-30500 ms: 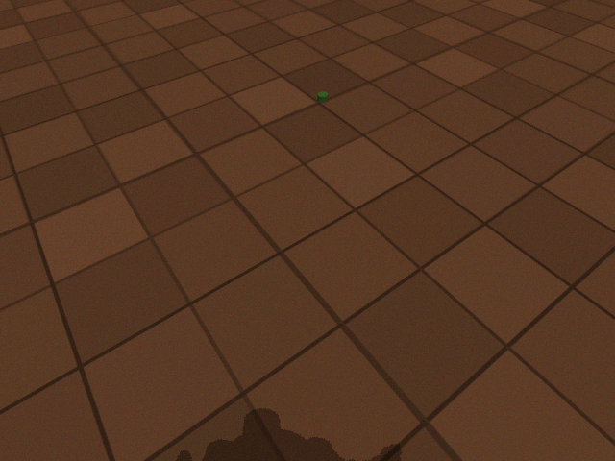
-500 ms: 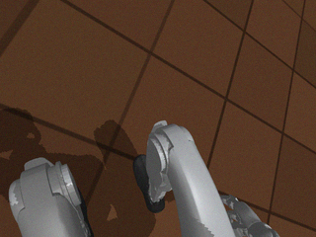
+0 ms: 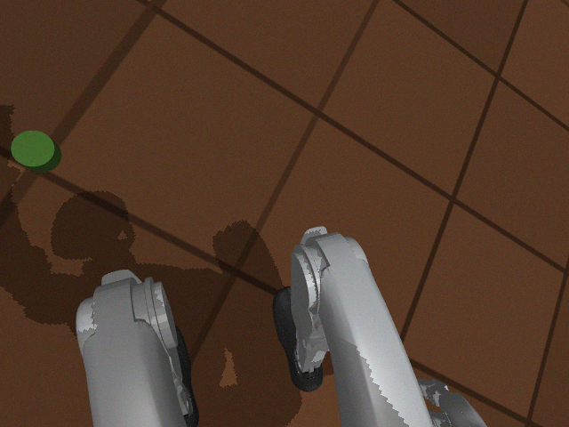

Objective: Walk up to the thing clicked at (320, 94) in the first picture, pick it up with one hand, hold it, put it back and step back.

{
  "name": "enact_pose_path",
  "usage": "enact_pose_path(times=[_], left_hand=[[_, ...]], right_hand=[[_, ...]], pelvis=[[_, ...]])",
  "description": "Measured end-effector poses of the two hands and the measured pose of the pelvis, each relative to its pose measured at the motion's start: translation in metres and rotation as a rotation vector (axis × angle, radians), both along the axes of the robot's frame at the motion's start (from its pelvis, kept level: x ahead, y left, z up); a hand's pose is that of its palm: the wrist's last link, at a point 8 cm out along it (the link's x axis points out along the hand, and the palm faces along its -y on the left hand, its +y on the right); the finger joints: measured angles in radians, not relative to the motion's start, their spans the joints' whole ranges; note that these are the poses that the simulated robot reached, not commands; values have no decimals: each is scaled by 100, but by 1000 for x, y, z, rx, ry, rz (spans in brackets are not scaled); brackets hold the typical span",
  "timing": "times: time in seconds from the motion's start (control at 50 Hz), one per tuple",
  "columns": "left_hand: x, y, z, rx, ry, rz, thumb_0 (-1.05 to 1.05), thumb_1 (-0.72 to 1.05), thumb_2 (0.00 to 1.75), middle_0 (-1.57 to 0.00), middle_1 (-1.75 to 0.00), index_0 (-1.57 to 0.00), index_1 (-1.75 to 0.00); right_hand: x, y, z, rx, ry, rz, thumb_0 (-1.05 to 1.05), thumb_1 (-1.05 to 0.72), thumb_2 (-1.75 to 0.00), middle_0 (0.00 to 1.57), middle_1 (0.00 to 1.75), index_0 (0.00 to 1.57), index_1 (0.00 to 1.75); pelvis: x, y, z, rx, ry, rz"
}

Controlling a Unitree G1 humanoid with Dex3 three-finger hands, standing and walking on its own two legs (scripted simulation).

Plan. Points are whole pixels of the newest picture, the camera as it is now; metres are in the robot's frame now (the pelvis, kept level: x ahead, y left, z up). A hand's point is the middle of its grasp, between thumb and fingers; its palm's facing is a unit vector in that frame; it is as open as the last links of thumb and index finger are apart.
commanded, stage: home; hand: left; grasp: from above
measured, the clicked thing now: (37, 151) +0.54 +0.32 -0.34
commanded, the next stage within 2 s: none
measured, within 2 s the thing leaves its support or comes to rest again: neither
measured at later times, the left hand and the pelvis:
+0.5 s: hand out of the picture +0.30 +0.28 +0.09, palm faces -0.03 -0.85 -0.52, open 7.4 cm; pelvis +0.01 +0.00 +0.19, yaw +8 degrees
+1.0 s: hand out of the picture +0.22 +0.22 +0.28, palm faces +0.23 -0.95 -0.23, open 7.4 cm; pelvis +0.07 +0.00 +0.35, yaw +10 degrees
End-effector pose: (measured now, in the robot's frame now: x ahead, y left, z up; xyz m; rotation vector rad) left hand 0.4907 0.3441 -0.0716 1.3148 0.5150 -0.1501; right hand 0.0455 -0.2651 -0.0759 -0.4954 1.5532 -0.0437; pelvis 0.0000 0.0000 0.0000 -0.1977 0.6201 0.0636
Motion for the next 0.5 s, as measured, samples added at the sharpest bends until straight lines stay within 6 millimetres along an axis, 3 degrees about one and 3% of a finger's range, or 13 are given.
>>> enact_pose_path(times=[0.1,0.2,0.34,0.5], left_hand=[[-45,12,52,-114,-87,118,0,42,83,-21,-41,-21,-42],[-99,20,94,-192,-32,265,0,68,85,-21,-35,-21,-35],[-159,-5,147,-418,15,389,1,84,88,-21,-31,-21,-31],[-202,-28,201,-614,-21,582,1,89,89,-21,-30,-22,-30]], right_hand=[[41,-4,20,-1,-109,-8,0,-91,-90,20,30,20,30],[91,5,52,48,-281,20,0,-91,-90,20,30,20,30],[141,30,114,121,-492,65,0,-91,-90,20,30,20,30],[167,46,181,170,-639,66,0,-91,-90,20,30,20,30]], pelvis=[[1,1,31,22,14,19],[-1,3,73,43,-7,31],[2,3,134,70,-62,52],[11,-1,192,101,-132,76]])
